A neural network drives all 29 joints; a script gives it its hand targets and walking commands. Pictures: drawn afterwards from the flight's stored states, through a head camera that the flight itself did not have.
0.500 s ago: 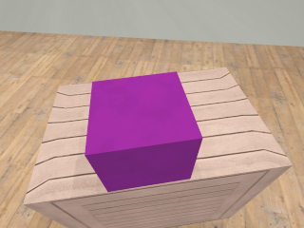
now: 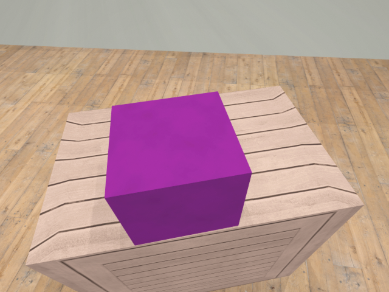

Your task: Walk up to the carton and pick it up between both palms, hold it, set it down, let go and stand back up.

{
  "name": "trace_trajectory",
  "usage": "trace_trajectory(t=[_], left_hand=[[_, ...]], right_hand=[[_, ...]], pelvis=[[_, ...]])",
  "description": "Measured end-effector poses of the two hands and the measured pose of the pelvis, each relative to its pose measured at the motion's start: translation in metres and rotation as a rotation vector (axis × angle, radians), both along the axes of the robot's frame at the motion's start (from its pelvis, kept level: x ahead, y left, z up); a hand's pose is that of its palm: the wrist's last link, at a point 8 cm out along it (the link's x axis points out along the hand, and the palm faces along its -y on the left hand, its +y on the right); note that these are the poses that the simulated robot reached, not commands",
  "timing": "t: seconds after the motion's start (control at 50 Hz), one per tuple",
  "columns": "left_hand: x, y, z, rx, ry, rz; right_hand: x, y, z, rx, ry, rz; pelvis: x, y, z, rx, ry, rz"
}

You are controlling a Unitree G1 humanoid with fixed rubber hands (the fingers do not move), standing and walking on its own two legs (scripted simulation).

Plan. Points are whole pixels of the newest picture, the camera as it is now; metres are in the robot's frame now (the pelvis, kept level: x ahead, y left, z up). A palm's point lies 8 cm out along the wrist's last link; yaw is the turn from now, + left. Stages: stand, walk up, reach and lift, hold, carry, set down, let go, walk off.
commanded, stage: walk up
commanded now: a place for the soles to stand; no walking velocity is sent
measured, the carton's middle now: (176, 167) +0.40 +0.06 +0.03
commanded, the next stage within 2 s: reach and lift in 0.12 s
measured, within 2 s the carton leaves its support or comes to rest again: neither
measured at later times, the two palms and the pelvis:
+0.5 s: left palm out of the picture +0.12 +0.23 -0.09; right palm out of the picture +0.16 -0.25 -0.10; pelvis -0.05 -0.03 -0.02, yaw +8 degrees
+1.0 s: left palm out of the picture +0.08 +0.23 -0.05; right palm out of the picture +0.10 -0.23 -0.08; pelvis -0.05 -0.05 +0.00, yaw +8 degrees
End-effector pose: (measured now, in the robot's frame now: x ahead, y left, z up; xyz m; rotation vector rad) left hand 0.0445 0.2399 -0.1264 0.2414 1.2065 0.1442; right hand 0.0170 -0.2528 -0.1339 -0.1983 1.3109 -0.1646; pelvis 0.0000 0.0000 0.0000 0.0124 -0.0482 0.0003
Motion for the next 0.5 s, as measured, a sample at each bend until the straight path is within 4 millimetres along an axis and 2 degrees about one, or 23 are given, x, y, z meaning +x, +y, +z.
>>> trace_trajectory(t=[0.14, 0.18, 0.22, 0.28, 0.34, 0.38, 0.44, 0.5], left_hand=[[-0.001, 0.001, 0.002, 0.007, 0.003, -0.013], [0.003, 0.005, -0.006, 0.005, 0.079, 0.015], [0.017, 0.011, -0.014, 0.013, 0.145, 0.052], [0.052, 0.014, -0.014, 0.008, 0.119, 0.067], [0.087, 0.01, -0.002, -0.004, 0.004, 0.032], [0.1, 0.005, 0.011, -0.001, -0.076, 0.003], [0.098, -0.005, 0.027, -0.001, -0.132, -0.02], [0.079, -0.014, 0.033, -0.013, -0.13, -0.011]], right_hand=[[-0.005, -0.003, 0.0, -0.004, -0.004, -0.009], [0.002, -0.005, -0.007, 0.005, -0.004, 0.018], [0.021, -0.008, -0.015, 0.017, -0.013, 0.063], [0.065, -0.011, -0.02, 0.012, -0.104, 0.081], [0.113, -0.01, -0.012, 0.015, -0.266, 0.074], [0.135, -0.005, 0.0, 0.031, -0.365, 0.08], [0.147, 0.001, 0.019, 0.053, -0.433, 0.09], [0.14, 0.004, 0.032, 0.056, -0.441, 0.095]], pelvis=[[-0.001, 0.0, 0.0, 0.003, 0.004, -0.013], [-0.006, -0.002, -0.005, 0.001, 0.037, 0.029], [-0.016, -0.004, -0.014, 0.0, 0.047, 0.077], [-0.031, -0.008, -0.026, -0.015, 0.047, 0.108], [-0.041, -0.012, -0.035, -0.034, 0.034, 0.114], [-0.044, -0.015, -0.036, -0.042, 0.014, 0.115], [-0.046, -0.02, -0.031, -0.044, -0.022, 0.122], [-0.045, -0.026, -0.022, -0.037, -0.037, 0.129]])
